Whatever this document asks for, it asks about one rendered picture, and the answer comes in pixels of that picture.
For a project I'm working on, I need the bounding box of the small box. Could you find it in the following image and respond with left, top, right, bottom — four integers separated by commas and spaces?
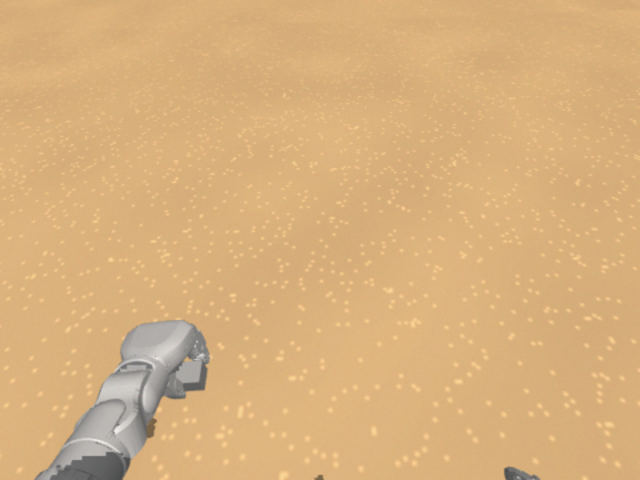
173, 360, 208, 391

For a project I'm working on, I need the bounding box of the left robot hand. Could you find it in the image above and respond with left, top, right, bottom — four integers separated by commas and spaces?
120, 320, 210, 399

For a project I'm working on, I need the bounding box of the left robot arm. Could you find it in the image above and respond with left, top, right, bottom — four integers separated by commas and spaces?
34, 355, 169, 480

